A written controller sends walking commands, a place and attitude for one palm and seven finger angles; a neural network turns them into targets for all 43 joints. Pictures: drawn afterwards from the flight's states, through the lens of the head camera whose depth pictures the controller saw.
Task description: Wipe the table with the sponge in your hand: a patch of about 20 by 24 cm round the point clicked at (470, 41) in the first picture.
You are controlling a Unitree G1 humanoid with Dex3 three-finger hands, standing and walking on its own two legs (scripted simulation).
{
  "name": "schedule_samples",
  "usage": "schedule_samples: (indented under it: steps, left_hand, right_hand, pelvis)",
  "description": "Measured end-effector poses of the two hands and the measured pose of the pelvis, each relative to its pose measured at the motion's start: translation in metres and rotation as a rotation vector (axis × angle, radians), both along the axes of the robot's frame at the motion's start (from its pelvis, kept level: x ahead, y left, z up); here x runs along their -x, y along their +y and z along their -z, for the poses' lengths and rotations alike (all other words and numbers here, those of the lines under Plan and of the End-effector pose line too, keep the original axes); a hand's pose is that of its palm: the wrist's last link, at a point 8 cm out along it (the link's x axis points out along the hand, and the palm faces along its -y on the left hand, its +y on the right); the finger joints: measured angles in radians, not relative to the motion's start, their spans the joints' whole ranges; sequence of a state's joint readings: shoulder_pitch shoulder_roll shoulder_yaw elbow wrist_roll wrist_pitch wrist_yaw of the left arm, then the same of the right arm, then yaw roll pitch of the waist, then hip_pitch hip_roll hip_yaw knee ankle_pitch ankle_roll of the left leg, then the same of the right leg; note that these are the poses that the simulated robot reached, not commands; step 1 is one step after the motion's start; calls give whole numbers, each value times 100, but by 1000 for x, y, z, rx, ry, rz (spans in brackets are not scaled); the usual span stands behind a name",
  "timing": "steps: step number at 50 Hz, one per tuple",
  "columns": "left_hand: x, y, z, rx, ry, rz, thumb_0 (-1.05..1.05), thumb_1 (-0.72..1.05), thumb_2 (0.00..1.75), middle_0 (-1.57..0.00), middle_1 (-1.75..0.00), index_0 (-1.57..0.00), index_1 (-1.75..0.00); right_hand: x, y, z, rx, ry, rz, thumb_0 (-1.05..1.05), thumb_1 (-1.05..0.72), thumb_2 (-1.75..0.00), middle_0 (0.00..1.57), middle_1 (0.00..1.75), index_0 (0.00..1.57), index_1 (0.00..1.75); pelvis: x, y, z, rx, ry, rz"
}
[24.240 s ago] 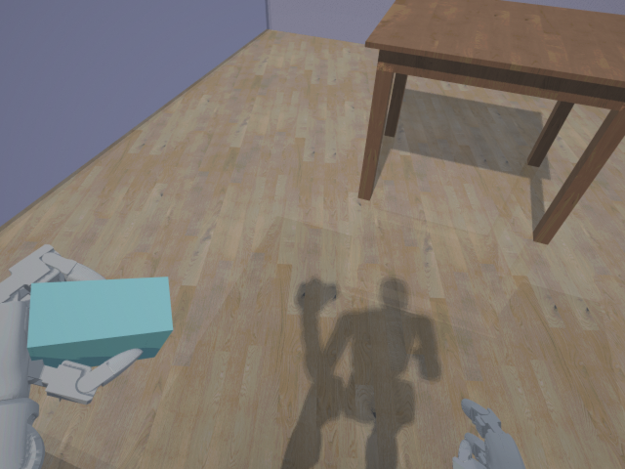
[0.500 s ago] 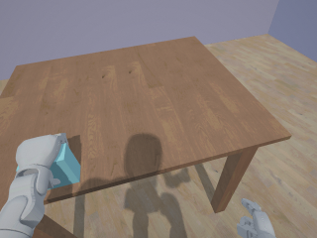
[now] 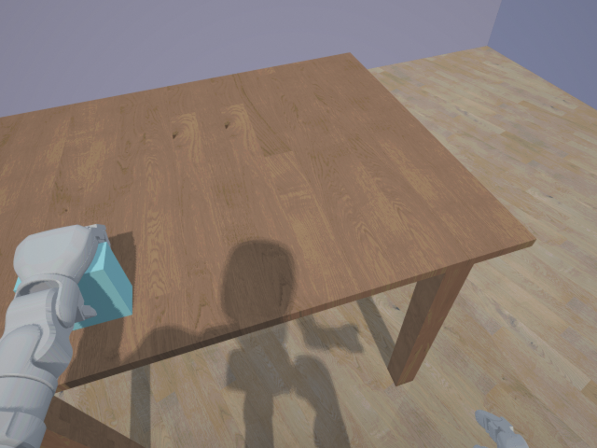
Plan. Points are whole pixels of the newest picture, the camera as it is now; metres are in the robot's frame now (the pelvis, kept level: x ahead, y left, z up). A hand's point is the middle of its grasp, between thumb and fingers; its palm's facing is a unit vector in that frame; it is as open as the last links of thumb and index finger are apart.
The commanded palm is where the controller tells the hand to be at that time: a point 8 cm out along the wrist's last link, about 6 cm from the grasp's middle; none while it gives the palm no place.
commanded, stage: wipe forward along the first lane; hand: left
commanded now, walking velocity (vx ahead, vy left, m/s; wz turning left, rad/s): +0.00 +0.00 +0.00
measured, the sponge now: (86, 295) +0.29 +0.35 +0.04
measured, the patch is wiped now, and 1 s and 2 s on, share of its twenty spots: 0.10 0.40 0.40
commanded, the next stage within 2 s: slide across to the middle lane in 0.98 s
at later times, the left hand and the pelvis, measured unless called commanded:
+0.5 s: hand (80, 244) +0.36 +0.38 +0.07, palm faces -0.11 +0.01 -0.99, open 9.7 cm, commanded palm +0.34 +0.37 +0.11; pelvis +0.00 +0.02 +0.00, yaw -1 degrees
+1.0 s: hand (81, 222) +0.40 +0.40 +0.07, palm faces -0.13 +0.01 -0.99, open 9.7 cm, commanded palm +0.40 +0.39 +0.11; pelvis +0.00 +0.03 -0.01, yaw -1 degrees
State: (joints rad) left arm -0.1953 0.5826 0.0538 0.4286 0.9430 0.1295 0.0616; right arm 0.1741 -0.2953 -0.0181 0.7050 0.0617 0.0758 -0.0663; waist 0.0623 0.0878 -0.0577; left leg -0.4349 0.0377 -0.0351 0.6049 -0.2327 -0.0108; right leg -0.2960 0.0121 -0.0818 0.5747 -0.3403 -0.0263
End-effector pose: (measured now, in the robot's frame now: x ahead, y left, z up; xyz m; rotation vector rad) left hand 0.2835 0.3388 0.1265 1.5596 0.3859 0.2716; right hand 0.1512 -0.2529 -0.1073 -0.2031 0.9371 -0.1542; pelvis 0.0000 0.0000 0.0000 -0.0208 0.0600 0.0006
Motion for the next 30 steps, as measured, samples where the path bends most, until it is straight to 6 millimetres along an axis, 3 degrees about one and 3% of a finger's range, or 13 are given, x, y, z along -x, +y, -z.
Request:
schedule_samples:
  steps: [21,30]
  left_hand:
    - [-52,26,0,-4,36,17,1,-48,106,-79,-136,-79,-137]
    - [-69,33,0,-7,37,21,1,-48,107,-79,-136,-79,-137]
  right_hand:
    - [45,0,7,19,123,74,1,-91,-89,20,30,20,30]
    - [53,8,10,16,159,87,1,-91,-89,20,30,20,30]
  pelvis:
    - [0,14,3,15,55,13]
    - [-2,22,3,19,73,17]
